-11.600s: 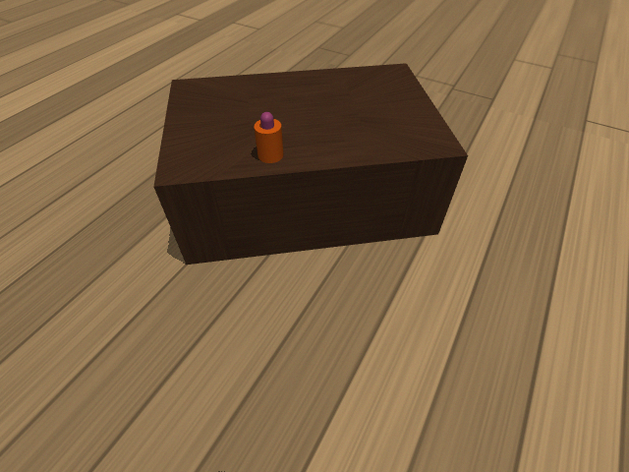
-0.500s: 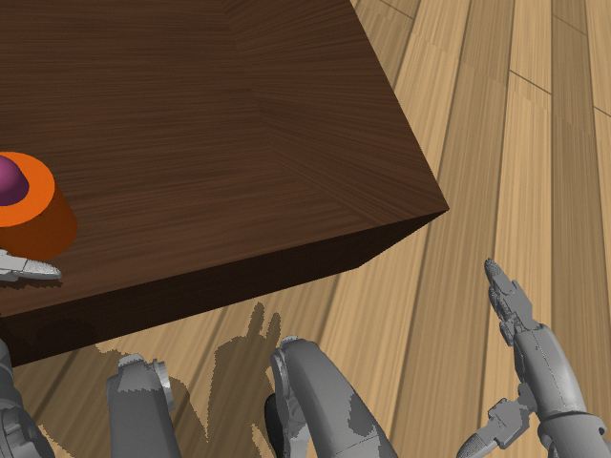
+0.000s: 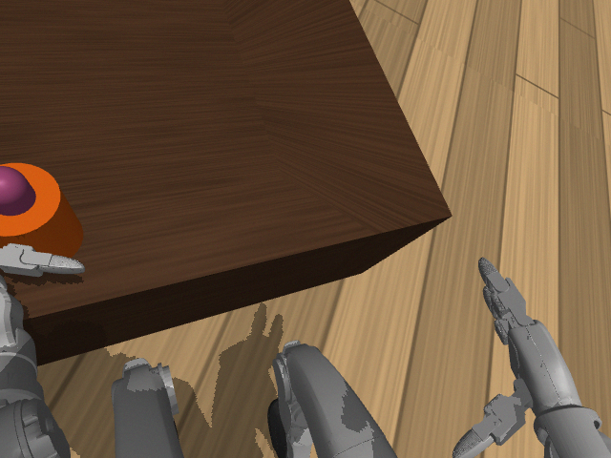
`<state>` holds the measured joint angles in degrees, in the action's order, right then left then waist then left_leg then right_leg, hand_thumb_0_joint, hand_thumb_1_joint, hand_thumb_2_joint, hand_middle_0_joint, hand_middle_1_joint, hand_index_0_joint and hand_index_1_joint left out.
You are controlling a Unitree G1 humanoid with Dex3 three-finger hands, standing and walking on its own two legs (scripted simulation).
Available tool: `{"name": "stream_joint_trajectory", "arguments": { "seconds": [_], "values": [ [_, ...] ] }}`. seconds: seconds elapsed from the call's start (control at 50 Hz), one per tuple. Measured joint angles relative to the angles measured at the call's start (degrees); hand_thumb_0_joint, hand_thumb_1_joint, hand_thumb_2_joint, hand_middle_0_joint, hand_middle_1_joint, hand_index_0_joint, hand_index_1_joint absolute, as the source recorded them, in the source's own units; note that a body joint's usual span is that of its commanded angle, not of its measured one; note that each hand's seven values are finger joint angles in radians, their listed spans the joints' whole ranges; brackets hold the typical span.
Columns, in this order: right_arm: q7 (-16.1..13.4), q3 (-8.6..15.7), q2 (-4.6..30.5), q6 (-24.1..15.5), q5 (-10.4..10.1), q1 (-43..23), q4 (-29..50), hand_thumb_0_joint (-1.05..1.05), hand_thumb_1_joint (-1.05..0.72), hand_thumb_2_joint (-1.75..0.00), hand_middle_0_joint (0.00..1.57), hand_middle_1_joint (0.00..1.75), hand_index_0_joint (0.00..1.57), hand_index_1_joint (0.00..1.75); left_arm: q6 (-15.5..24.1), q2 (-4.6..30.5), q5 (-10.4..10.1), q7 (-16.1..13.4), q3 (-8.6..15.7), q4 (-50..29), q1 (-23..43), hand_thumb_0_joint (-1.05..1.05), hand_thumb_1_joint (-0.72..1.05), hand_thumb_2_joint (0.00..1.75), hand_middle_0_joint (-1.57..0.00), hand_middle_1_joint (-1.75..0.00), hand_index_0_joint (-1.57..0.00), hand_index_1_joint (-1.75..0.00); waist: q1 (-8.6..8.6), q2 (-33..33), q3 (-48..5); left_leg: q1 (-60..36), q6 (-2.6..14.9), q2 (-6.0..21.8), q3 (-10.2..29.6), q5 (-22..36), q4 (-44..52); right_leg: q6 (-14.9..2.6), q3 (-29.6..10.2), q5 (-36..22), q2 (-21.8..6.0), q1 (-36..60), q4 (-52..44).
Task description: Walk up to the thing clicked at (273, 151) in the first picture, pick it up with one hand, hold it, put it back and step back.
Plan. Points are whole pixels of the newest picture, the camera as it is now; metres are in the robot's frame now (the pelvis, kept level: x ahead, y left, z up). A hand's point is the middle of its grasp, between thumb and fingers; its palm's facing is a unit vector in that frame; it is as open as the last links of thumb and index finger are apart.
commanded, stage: close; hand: left
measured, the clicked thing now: (24, 211) +0.46 +0.24 -0.07
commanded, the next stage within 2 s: settle in 0.68 s
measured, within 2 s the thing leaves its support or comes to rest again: leaves its support in 1.16 s
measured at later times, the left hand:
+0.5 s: hand (8, 206) +0.47 +0.25 -0.05, palm faces +0.29 -0.96 -0.02, open 14.2 cm
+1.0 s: hand (14, 207) +0.46 +0.25 -0.06, palm faces +0.26 -0.96 -0.03, open 11.8 cm
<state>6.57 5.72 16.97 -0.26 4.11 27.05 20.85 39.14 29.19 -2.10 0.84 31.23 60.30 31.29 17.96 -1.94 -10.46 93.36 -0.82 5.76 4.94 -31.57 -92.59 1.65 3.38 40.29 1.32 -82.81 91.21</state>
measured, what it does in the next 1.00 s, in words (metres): stands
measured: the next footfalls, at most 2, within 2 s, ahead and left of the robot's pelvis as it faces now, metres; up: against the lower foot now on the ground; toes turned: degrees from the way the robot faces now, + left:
none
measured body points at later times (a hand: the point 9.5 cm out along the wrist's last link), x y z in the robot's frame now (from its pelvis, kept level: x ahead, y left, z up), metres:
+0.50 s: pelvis -0.01 +0.00 +0.00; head +0.17 +0.10 +0.40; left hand +0.44 +0.30 -0.05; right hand +0.18 -0.23 +0.11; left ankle +0.07 +0.13 -0.53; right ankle +0.02 -0.14 -0.53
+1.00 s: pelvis -0.01 +0.00 +0.00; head +0.16 +0.10 +0.40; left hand +0.44 +0.30 -0.05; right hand +0.17 -0.23 +0.12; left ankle +0.07 +0.13 -0.53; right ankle +0.02 -0.14 -0.53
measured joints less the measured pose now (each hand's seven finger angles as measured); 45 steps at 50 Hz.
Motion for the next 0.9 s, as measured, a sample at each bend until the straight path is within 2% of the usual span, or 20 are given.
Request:
{"name": "stream_joint_trajectory", "arguments": {
  "seconds": [0.12,0.26,0.32,0.46,0.62,0.76,0.9],
  "values": [
    [0.2,-0.2,0.6,0.3,-0.3,-0.1,1.4,-0.01,0.49,-0.06,0.06,0.05,0.07,0.05,1.0,1.0,0.0,0.9,-0.6,2.2,2.3,-0.01,-0.61,0.07,-0.33,-0.21,-0.34,-0.21,0.14,0.0,0.1,0.0,0.2,-0.1,-0.1,0.0,0.1,0.2,-0.1,-0.1,-0.1,0.1,-0.1],
    [0.4,-0.5,1.0,1.1,-0.4,0.2,2.7,-0.01,0.49,-0.06,0.06,0.05,0.07,0.05,0.1,1.6,1.1,0.3,0.2,2.9,2.8,0.0,-0.61,0.12,-0.43,-0.29,-0.44,-0.29,0.8,-0.4,0.4,-0.8,0.2,-0.2,0.0,0.5,0.8,0.2,0.0,-0.6,-0.2,1.0,-1.0],
    [0.3,-0.4,1.1,1.0,-0.3,0.1,2.6,-0.01,0.49,-0.06,0.06,0.05,0.07,0.05,0.7,2.0,0.9,0.2,0.4,3.9,3.1,0.0,-0.61,0.16,-0.47,-0.33,-0.48,-0.33,1.13,-0.4,0.5,-0.8,0.26,-0.3,0.1,0.7,0.9,0.25,0.2,-0.8,-0.2,1.1,-1.3],
    [0.2,-1.0,1.4,0.8,-0.3,-0.2,3.7,-0.01,0.49,-0.06,0.06,0.05,0.07,0.05,2.7,3.0,1.4,0.6,0.0,5.9,4.3,0.0,-0.61,0.26,-0.58,-0.45,-0.59,-0.45,1.46,-0.4,0.6,-0.1,0.45,-0.5,0.1,1.0,0.6,0.43,0.1,-1.1,-0.3,0.4,-0.8],
    [0.4,-0.4,1.4,0.7,-0.6,0.3,4.2,-0.01,0.48,-0.06,0.06,0.05,0.07,0.05,1.6,3.5,1.5,0.8,-0.6,4.9,4.2,-0.01,-0.57,0.42,-0.76,-0.63,-0.77,-0.63,1.72,-0.8,0.9,0.2,0.54,-0.6,0.2,1.4,0.4,0.52,0.1,-1.4,-0.4,0.1,-0.6],
    [0.1,-0.4,2.0,1.0,-0.7,0.4,5.1,-0.01,0.49,-0.06,0.06,0.05,0.07,0.05,2.6,4.0,1.5,1.2,-0.2,6.1,4.6,-0.01,-0.61,0.6,-0.76,-0.72,-0.75,-0.71,2.16,-0.8,0.9,0.5,0.59,-0.6,0.3,1.7,0.3,0.54,0.2,-1.6,-0.3,-0.1,-0.6],
    [0.5,-0.6,2.0,0.8,-1.1,0.5,6.7,-0.01,0.49,-0.06,0.06,0.05,0.07,0.05,2.5,4.1,1.7,1.2,-0.1,5.5,4.6,0.0,-0.6,0.9,-0.7,-0.82,-0.68,-0.82,2.41,-0.9,1.1,0.8,0.49,-0.7,0.3,1.9,0.1,0.5,0.2,-1.6,-0.4,-0.5,-0.1]
  ]
}}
